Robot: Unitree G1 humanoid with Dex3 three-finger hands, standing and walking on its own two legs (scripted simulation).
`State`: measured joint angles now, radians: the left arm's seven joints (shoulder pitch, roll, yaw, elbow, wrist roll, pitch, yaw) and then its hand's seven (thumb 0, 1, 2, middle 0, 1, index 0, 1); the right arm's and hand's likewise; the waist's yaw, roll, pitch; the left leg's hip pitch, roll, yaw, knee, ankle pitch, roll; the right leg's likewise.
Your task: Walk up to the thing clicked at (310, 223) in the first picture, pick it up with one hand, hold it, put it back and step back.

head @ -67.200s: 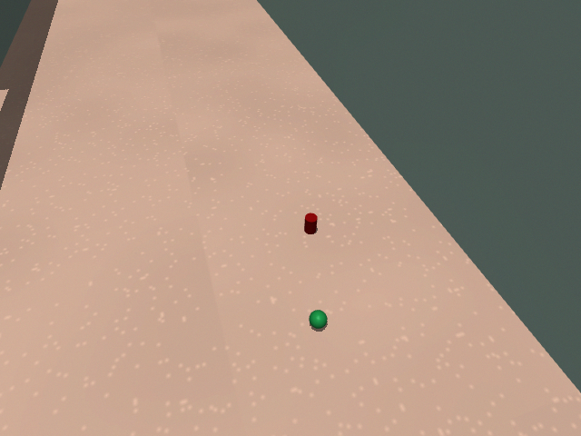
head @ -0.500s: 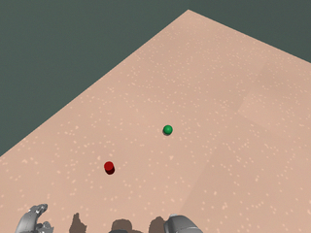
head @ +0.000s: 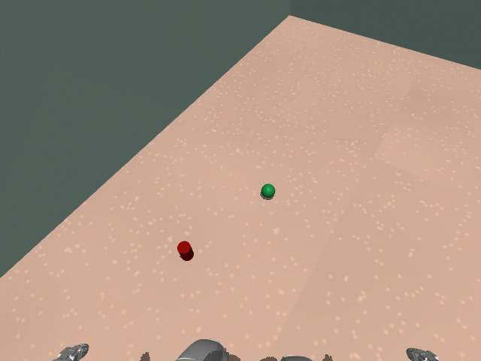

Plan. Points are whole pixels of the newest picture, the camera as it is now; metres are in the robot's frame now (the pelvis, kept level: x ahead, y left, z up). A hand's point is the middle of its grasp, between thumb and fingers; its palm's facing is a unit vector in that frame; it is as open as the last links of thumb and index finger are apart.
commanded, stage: step back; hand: left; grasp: from above
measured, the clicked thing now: (185, 251) +0.58 +0.26 -0.73
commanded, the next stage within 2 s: none
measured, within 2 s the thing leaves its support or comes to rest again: neither
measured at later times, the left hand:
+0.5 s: hand out of the picture -0.08 +0.30 -0.16, palm faces +0.03 -0.93 -0.37, open 7.4 cm
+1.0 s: hand out of the picture -0.18 +0.26 -0.14, palm faces +0.06 -0.91 -0.42, open 7.4 cm
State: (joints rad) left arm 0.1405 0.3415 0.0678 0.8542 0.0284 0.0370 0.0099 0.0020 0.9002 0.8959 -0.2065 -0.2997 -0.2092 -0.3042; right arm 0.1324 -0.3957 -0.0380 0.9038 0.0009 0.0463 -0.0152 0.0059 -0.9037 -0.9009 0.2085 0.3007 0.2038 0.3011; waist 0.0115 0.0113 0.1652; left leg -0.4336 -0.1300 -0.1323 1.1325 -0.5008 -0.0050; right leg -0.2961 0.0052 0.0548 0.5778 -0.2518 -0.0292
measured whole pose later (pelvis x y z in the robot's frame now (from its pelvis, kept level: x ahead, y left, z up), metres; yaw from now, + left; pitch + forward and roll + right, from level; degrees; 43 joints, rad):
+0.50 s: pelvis -0.15 +0.02 +0.00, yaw +0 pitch -2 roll -1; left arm 0.20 0.42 0.10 0.84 0.02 0.07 0.01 0.00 0.90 0.90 -0.20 -0.30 -0.21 -0.30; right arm 0.11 -0.35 -0.03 0.84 -0.03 0.01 -0.01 0.01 -0.90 -0.90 0.21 0.30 0.21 0.30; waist 0.03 -0.06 0.17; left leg -0.32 0.03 0.00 0.55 -0.20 0.02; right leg -0.38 0.09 0.17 1.11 -0.48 0.04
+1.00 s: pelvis -0.32 -0.02 -0.02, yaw +5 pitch -2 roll +1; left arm 0.09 0.38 0.08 0.74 0.04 0.05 0.02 0.00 0.90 0.90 -0.21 -0.30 -0.21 -0.30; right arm 0.24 -0.39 -0.05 0.90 -0.03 0.03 -0.03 0.01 -0.90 -0.90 0.21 0.30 0.20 0.30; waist -0.02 -0.01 0.18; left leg -0.24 -0.04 -0.03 0.66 -0.39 0.00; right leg -0.41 -0.06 -0.05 0.70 -0.25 -0.01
